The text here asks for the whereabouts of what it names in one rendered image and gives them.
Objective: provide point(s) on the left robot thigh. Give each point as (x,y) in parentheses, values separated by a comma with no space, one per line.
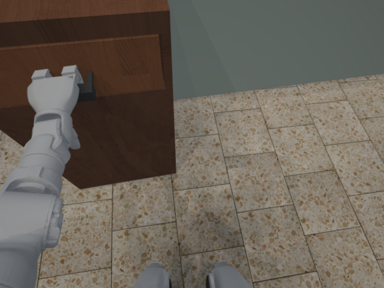
(153,278)

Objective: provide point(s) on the handle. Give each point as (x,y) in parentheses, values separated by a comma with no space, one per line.
(87,91)

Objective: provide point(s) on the robot thigh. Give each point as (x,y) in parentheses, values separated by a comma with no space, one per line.
(226,277)
(153,278)

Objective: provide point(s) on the drawer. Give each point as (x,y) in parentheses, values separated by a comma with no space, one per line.
(122,64)

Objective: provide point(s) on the left robot upper arm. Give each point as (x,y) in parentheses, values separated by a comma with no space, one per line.
(29,223)

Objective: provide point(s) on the left robot hand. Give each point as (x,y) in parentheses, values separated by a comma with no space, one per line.
(60,93)

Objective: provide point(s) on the cabinet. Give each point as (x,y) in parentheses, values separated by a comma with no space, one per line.
(125,136)

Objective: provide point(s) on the right robot thigh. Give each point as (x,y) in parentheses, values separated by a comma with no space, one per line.
(226,277)

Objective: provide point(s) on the robot left forearm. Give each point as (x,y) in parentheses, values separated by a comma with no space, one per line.
(44,157)

